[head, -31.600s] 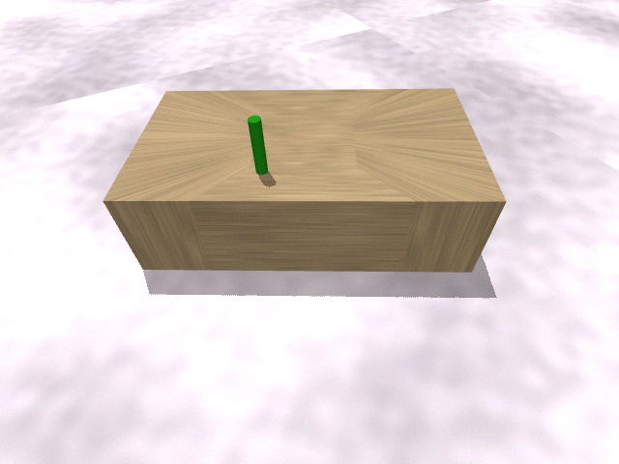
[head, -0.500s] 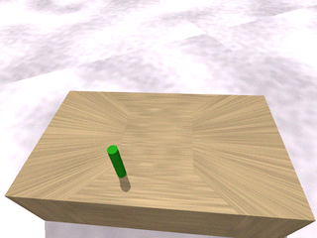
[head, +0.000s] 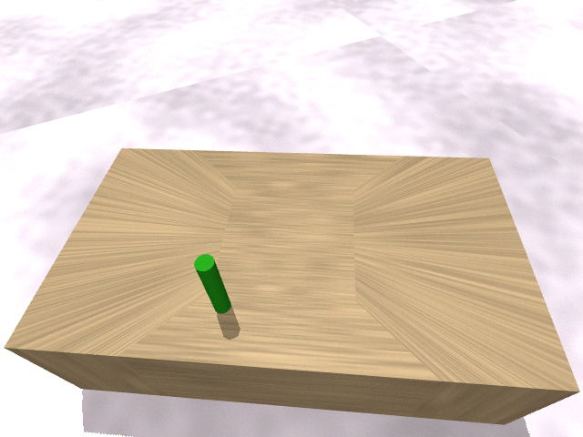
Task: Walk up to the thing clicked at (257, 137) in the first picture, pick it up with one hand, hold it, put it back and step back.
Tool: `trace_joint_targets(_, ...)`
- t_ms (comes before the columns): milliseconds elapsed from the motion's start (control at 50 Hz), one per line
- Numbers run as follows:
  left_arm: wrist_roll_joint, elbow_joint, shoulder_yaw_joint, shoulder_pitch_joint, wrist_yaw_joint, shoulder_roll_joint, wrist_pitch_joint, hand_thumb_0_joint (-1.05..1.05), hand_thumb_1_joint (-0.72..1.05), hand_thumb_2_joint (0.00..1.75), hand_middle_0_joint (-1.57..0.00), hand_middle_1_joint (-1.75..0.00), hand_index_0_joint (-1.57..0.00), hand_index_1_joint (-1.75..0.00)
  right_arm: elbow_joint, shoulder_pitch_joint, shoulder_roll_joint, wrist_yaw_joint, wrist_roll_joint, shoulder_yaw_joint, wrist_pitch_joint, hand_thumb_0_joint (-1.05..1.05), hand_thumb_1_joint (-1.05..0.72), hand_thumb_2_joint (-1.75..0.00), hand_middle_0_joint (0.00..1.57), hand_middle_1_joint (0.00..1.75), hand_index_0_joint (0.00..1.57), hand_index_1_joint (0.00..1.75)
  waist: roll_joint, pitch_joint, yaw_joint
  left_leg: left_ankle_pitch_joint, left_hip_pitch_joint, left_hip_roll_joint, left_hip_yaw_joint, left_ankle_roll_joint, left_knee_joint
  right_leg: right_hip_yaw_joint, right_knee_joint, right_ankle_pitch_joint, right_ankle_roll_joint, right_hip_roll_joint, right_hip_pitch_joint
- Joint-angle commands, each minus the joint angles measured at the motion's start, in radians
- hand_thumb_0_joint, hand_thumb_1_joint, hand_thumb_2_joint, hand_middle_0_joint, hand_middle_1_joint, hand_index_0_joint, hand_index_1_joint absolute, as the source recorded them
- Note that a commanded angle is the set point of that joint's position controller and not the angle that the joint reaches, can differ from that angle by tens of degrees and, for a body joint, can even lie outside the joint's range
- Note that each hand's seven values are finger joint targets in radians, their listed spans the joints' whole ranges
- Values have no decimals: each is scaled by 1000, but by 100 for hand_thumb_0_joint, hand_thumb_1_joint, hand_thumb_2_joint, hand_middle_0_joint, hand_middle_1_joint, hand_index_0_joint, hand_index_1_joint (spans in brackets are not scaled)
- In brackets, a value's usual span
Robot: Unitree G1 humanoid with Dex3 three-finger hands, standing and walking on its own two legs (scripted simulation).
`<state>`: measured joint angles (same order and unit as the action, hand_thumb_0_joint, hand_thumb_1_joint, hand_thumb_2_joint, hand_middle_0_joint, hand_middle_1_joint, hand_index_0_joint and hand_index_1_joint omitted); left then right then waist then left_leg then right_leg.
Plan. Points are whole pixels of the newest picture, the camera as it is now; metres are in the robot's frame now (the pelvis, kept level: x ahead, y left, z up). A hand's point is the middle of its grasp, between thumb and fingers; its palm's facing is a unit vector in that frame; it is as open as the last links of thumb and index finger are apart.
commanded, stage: step back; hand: left
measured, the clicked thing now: (214, 286) +0.49 +0.23 -0.29
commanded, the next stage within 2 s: none
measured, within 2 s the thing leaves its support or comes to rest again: neither
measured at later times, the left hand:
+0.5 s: hand out of the picture +0.06 +0.33 -0.18, palm faces -0.08 -0.94 -0.34, open 7.3 cm
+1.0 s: hand out of the picture -0.02 +0.31 -0.15, palm faces -0.06 -0.91 -0.40, open 7.3 cm
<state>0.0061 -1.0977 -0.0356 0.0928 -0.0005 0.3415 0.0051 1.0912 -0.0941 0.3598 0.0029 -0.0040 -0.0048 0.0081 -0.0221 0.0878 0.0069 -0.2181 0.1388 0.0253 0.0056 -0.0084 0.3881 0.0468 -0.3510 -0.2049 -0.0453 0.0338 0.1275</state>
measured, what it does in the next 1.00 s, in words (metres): walks backwards: right foot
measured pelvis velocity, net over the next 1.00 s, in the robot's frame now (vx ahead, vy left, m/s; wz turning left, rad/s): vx -0.16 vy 0.06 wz -0.04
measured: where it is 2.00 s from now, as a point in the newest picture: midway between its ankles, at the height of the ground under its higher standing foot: outside the picture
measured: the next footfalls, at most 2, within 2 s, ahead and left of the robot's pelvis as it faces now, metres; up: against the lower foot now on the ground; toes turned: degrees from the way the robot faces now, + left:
right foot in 0.70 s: -0.09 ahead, -0.06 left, +0.00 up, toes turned -1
left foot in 1.08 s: -0.16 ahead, +0.18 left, +0.00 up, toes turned -4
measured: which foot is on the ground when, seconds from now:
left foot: down 0.00-0.74, up 0.76-1.00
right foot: down 0.00-0.28, up 0.30-0.68, down 0.70-1.00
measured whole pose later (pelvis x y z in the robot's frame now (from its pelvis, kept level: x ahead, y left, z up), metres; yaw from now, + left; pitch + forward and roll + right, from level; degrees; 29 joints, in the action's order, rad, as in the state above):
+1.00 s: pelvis -0.16 +0.06 -0.02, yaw -2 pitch -1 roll +1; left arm -0.03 -0.77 -0.06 0.11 -0.01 0.34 -0.04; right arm 0.88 -0.16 0.42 -0.02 0.01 -0.04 0.04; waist -0.02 0.18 0.01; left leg -0.51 0.34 -0.08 -0.10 -0.03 0.94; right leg -0.03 -0.59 -0.25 -0.01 0.00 0.33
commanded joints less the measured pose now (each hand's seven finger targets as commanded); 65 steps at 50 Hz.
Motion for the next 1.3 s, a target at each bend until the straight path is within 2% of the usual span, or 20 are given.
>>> trace_joint_targets(0,0,112,-78,-11,-27,302,2,0,90,90,-20,-30,-20,-30,-96,-4,200,-16,6,-61,10,0,-90,-90,20,30,20,30,134,-131,4,93,72,-23,-17,44,241,-253,6,578,-131,-291,-42)
trace_joint_targets(60,-31,180,-83,-38,-29,304,1,0,90,90,-20,-30,-20,-30,-129,-40,203,-10,-1,-75,33,0,-90,-90,20,30,20,30,164,-126,6,-347,157,-50,-92,54,536,-330,-12,571,-245,-406,15)
trace_joint_targets(160,-37,242,-68,-61,-28,266,-18,0,90,90,-20,-30,-20,-30,-170,-87,205,-8,5,-85,21,0,-90,-90,20,30,20,30,151,-172,-6,-230,183,-38,-54,39,374,-208,-158,567,-164,-287,-49)
trace_joint_targets(220,-11,266,-61,-68,-21,264,-46,0,90,90,-20,-30,-20,-30,-170,-114,205,-14,-20,-99,1,0,-90,-90,20,30,20,30,81,-150,-38,257,51,4,-46,38,-37,-132,-321,384,-55,-177,9)
trace_joint_targets(240,3,279,-57,-62,-18,227,-53,0,90,90,-20,-30,-20,-30,-178,-103,266,-17,-35,-119,-1,0,-90,-90,20,30,20,30,-51,-158,-24,509,-32,120,-219,80,-18,-95,-430,189,-7,-57,134)
trace_joint_targets(260,1,287,-50,-48,-24,191,-58,0,90,90,-20,-30,-20,-30,-200,-94,321,-16,-42,-129,-3,0,-90,-90,20,30,20,30,-169,-132,-20,702,-121,240,-379,149,-25,-113,-550,-355,25,81,326)
trace_joint_targets(300,-14,275,-56,-43,-40,213,-67,0,90,90,-20,-30,-20,-30,-216,-95,364,-22,-26,-135,-3,0,-90,-90,20,30,20,30,-177,-139,-55,695,0,351,-444,263,-14,-228,-760,-479,34,80,286)
trace_joint_targets(380,-6,252,-64,41,-36,235,-69,0,90,90,-20,-30,-20,-30,-270,24,276,-39,-26,-117,-9,0,-90,-90,20,30,20,30,-118,-107,20,635,-74,204,-211,203,52,-275,-892,-288,33,93,400)
trace_joint_targets(560,-22,326,-76,13,-24,212,-39,0,90,90,-20,-30,-20,-30,-279,-119,271,-46,-15,-119,-3,0,-90,-90,20,30,20,30,-95,-154,-61,660,-205,227,-223,248,133,-171,-533,-296,75,30,329)
trace_joint_targets(680,-40,271,-89,158,-21,221,-19,0,90,90,-20,-30,-20,-30,-317,2,257,-28,3,-105,15,0,-90,-90,20,30,20,30,-57,-198,22,306,68,150,-160,143,260,-129,-73,98,7,-35,-17)
trace_joint_targets(720,-38,311,-118,88,-16,339,-13,0,90,90,-20,-30,-20,-30,-328,-16,185,-26,14,-80,18,0,-90,-90,20,30,20,30,245,-126,9,-270,349,-114,-47,27,511,-499,-16,309,-164,-317,-40)
trace_joint_targets(740,-44,339,-119,42,-17,392,-10,0,90,90,-20,-30,-20,-30,-314,1,211,-39,6,-97,31,0,-90,-90,20,30,20,30,298,-80,42,-465,263,-129,-117,13,758,-620,22,361,-297,-451,181)
trace_joint_targets(760,-39,354,-114,16,-19,350,-8,0,90,90,-20,-30,-20,-30,-294,-31,242,-38,5,-106,32,0,-90,-90,20,30,20,30,241,-28,17,-433,240,-101,-160,6,829,-597,21,353,-298,-433,242)
trace_joint_targets(820,-31,379,-96,-55,-26,260,-15,0,90,90,-20,-30,-20,-30,-256,-95,233,-35,17,-94,26,0,-90,-90,20,30,20,30,159,-46,-33,-312,308,-159,-172,7,828,-286,-64,428,-163,-241,126)
trace_joint_targets(980,-37,401,-98,54,-28,257,-38,0,90,90,-20,-30,-20,-30,-281,-113,208,-38,-5,-82,-1,0,-90,-90,20,30,20,30,235,-166,28,-271,256,-51,-49,-5,288,-282,-195,477,-158,-254,-128)
trace_joint_targets(1040,-22,417,-87,14,-17,262,-55,0,90,90,-20,-30,-20,-30,-252,-180,218,-31,-22,-102,-11,0,-90,-90,20,30,20,30,171,-163,-17,80,47,-46,-29,24,5,-233,-293,280,-72,-185,47)
trace_joint_targets(1100,-30,426,-100,-33,-32,239,-58,0,90,90,-20,-30,-20,-30,-294,-112,414,-21,-37,-140,-14,0,-90,-90,20,30,20,30,-189,-116,-67,329,140,402,-573,302,-71,-217,-757,-485,39,73,301)
trace_joint_targets(1120,-34,414,-102,-39,-36,257,-58,0,90,90,-20,-30,-20,-30,-295,-73,392,-29,-35,-140,-20,0,-90,-90,20,30,20,30,-164,-76,-53,280,195,410,-593,328,-84,-264,-876,-440,34,52,295)
trace_joint_targets(1180,-10,359,-102,87,-23,237,-59,0,90,90,-20,-30,-20,-30,-319,31,273,-35,-35,-105,-22,0,-90,-90,20,30,20,30,-91,-68,48,412,68,198,-235,196,4,-284,-941,-289,25,90,386)
trace_joint_targets(1280,-29,376,-97,82,-22,215,-47,0,90,90,-20,-30,-20,-30,-310,-98,257,-40,-20,-115,-17,0,-90,-90,20,30,20,30,-130,-137,-28,526,-182,222,-241,248,88,-238,-785,-301,88,67,432)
